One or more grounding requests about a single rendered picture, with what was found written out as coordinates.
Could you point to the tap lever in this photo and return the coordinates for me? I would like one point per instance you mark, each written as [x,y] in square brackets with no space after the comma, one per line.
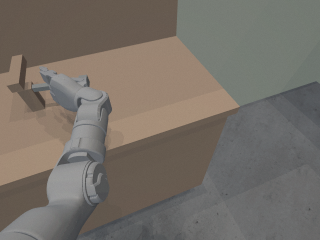
[45,87]

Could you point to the robot left forearm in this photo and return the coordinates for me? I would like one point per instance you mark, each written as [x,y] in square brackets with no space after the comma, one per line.
[87,141]

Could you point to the left robot hand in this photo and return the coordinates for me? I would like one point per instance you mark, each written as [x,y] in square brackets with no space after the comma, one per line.
[63,88]

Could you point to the counter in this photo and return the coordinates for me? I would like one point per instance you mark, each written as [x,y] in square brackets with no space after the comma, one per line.
[168,111]

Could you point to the robot left upper arm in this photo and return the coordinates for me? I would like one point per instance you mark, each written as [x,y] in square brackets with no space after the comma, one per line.
[74,190]

